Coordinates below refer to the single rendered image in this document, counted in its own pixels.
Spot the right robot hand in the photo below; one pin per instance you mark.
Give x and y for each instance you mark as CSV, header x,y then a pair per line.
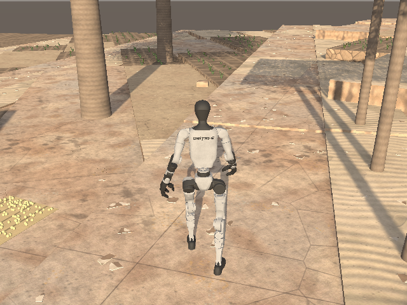
x,y
231,172

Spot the robot right forearm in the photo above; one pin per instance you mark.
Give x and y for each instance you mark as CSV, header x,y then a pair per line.
x,y
232,163

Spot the left robot hand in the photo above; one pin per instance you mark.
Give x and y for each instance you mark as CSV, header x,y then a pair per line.
x,y
163,188

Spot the robot left upper arm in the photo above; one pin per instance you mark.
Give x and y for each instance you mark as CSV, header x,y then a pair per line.
x,y
179,145

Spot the robot right thigh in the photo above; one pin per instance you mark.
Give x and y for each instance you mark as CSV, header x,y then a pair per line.
x,y
219,188

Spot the robot right upper arm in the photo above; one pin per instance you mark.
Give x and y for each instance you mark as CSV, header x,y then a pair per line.
x,y
223,134

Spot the humanoid robot head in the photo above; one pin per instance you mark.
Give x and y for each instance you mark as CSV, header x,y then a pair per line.
x,y
202,109

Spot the robot left forearm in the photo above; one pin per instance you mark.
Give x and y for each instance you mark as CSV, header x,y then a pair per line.
x,y
170,171

